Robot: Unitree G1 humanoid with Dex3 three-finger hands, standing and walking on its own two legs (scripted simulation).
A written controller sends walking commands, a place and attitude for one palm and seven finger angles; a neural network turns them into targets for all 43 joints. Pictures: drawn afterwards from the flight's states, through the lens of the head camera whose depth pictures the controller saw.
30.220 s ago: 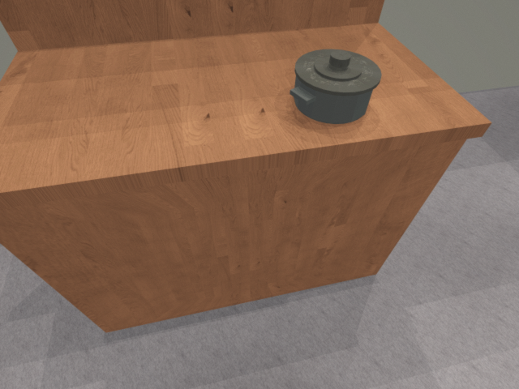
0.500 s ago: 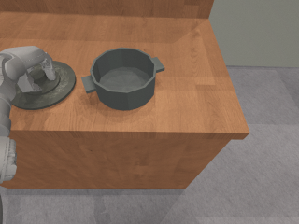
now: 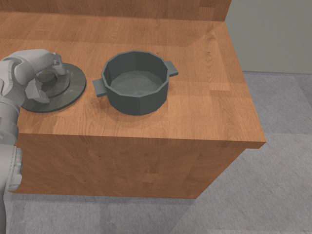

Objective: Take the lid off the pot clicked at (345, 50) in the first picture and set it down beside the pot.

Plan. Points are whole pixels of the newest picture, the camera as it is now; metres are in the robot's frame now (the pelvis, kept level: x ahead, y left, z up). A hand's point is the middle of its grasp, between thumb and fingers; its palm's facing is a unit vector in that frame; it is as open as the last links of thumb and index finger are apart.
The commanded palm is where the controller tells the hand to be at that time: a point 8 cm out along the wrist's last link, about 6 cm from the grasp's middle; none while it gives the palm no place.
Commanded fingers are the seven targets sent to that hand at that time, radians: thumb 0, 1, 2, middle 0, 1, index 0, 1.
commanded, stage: raise the empty hand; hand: left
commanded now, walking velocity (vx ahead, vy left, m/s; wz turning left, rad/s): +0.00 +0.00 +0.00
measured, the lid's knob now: (47, 78) +0.50 +0.29 +0.10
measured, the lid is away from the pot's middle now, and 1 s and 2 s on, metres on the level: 0.24 0.24 0.24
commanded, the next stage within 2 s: draw the hand back to the body in 1.30 s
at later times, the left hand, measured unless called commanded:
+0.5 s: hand (35, 64) +0.48 +0.28 +0.16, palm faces -0.34 -0.07 -0.94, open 11.0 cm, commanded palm +0.48 +0.28 +0.23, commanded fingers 0.00 -0.10 0.84 -0.44 -0.69 -0.44 -0.69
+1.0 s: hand (26, 43) +0.48 +0.27 +0.22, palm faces -0.26 -0.07 -0.96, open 11.0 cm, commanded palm +0.47 +0.26 +0.28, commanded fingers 0.00 -0.10 0.84 -0.44 -0.69 -0.44 -0.69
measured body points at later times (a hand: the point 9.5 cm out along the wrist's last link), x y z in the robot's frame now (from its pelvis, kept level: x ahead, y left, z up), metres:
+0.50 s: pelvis +0.01 +0.01 +0.01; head +0.07 +0.01 +0.45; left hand +0.49 +0.28 +0.21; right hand +0.05 -0.27 -0.12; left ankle +0.00 +0.06 -0.73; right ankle -0.02 -0.16 -0.73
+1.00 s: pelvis +0.01 +0.00 +0.01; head +0.06 +0.00 +0.45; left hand +0.49 +0.27 +0.27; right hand +0.09 -0.26 -0.11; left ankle +0.00 +0.06 -0.73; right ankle -0.02 -0.16 -0.73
